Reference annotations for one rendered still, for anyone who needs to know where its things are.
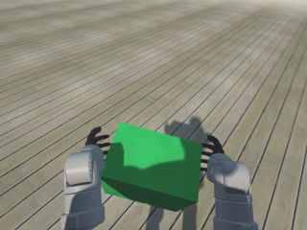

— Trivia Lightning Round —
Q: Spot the robot left forearm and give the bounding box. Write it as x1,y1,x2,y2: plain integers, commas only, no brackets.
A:
60,144,106,230

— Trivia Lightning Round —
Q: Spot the carton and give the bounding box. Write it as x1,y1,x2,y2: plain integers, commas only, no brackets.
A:
101,122,202,212

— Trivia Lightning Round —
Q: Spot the right robot hand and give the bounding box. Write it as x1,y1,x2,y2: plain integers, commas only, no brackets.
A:
201,135,224,172

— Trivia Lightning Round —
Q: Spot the robot right forearm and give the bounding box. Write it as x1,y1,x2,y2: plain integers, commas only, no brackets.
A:
206,152,258,230

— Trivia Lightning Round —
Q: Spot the left robot hand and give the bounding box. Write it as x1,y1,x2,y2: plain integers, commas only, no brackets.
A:
85,126,111,161

